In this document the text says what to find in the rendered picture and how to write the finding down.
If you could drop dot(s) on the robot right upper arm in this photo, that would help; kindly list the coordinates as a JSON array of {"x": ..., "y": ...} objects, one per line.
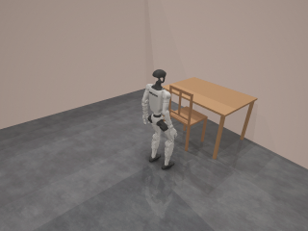
[{"x": 166, "y": 97}]

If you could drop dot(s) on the right robot forearm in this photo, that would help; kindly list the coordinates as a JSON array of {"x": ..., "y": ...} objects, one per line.
[{"x": 168, "y": 121}]

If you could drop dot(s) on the left robot forearm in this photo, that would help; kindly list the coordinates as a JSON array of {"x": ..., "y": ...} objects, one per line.
[{"x": 144, "y": 109}]

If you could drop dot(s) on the chair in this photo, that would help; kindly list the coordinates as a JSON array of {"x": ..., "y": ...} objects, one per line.
[{"x": 187, "y": 115}]

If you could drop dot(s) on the robot left upper arm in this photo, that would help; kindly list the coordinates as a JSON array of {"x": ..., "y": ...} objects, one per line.
[{"x": 146, "y": 94}]

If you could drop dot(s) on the robot right hand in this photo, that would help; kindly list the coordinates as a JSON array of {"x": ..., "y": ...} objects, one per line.
[{"x": 172, "y": 133}]

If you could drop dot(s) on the robot left hand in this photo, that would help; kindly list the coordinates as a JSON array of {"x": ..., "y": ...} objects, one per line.
[{"x": 145, "y": 117}]

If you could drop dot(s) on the table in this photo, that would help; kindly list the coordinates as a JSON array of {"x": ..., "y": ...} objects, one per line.
[{"x": 217, "y": 99}]

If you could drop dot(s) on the robot left thigh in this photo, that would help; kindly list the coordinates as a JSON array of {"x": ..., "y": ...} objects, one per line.
[{"x": 157, "y": 130}]

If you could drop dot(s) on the humanoid robot head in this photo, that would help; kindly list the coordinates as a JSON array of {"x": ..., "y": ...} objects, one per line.
[{"x": 159, "y": 73}]

